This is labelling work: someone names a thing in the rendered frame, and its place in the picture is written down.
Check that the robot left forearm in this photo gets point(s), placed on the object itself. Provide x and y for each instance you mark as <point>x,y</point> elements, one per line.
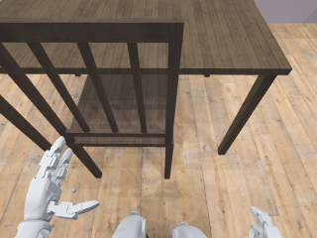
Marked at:
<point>33,229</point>

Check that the robot shin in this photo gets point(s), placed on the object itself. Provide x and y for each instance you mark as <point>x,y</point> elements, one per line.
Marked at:
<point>183,224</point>
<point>135,213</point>

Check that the robot left hand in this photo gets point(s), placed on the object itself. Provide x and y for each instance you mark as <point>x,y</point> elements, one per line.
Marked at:
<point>39,204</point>

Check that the robot left shin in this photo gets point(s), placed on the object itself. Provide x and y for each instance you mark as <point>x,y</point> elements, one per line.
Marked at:
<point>135,213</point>

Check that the robot right hand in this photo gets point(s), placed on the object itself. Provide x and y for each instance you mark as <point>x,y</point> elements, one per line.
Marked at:
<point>267,230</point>

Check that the chair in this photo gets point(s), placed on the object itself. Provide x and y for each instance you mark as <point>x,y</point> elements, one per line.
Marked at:
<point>114,110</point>

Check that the robot right shin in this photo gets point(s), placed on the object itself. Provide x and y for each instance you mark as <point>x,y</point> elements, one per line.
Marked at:
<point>183,224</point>

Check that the table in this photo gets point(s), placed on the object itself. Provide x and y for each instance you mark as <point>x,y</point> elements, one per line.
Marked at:
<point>220,37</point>

